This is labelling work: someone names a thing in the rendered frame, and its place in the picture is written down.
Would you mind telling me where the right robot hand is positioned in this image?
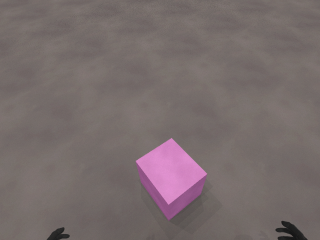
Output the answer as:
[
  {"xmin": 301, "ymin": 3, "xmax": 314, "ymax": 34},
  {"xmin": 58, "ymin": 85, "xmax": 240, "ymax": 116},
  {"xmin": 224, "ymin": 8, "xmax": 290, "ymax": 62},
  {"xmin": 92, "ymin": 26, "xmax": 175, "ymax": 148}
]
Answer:
[{"xmin": 275, "ymin": 221, "xmax": 308, "ymax": 240}]

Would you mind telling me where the left robot hand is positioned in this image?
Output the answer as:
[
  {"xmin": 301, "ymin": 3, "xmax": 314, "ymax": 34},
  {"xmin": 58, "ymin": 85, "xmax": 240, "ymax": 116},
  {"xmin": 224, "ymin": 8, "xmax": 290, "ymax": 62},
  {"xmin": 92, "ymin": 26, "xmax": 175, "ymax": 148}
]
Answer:
[{"xmin": 47, "ymin": 227, "xmax": 70, "ymax": 240}]

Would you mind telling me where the carton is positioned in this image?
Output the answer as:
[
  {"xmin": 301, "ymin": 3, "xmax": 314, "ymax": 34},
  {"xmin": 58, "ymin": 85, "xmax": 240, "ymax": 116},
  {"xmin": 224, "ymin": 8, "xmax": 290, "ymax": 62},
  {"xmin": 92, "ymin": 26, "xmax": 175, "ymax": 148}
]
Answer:
[{"xmin": 135, "ymin": 138, "xmax": 207, "ymax": 221}]

